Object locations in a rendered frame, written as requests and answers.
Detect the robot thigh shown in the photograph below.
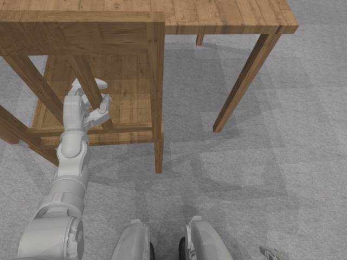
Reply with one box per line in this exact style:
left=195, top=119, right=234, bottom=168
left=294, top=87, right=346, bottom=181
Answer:
left=184, top=220, right=233, bottom=260
left=110, top=223, right=150, bottom=260

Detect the left robot thigh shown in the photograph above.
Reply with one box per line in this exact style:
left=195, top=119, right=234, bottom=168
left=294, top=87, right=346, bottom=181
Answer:
left=110, top=223, right=150, bottom=260

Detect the chair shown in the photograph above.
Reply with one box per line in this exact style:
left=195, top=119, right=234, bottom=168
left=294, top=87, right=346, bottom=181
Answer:
left=0, top=10, right=165, bottom=173

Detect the right robot hand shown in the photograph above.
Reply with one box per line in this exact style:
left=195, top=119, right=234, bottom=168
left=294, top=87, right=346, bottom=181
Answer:
left=260, top=245, right=287, bottom=260

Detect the left robot hand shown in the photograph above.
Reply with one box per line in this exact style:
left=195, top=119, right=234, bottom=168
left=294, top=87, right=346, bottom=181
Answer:
left=63, top=78, right=112, bottom=134

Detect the table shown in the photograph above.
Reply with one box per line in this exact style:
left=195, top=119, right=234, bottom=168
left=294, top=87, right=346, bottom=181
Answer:
left=0, top=0, right=299, bottom=144

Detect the robot left upper arm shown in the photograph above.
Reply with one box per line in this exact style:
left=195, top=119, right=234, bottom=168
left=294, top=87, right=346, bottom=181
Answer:
left=12, top=216, right=85, bottom=260

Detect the robot left forearm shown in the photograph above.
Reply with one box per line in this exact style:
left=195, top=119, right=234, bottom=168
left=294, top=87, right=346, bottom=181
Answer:
left=17, top=130, right=92, bottom=258

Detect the right robot thigh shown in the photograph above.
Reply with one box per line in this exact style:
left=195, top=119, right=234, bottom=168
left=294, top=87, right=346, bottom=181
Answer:
left=184, top=220, right=233, bottom=260

